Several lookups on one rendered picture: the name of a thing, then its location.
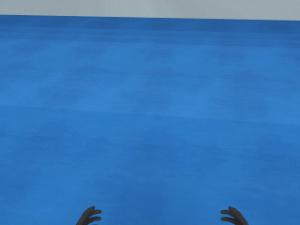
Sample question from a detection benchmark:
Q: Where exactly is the left robot hand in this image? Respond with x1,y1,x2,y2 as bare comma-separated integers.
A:
76,206,102,225

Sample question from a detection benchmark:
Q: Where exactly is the right robot hand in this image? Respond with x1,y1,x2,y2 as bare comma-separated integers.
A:
220,206,248,225

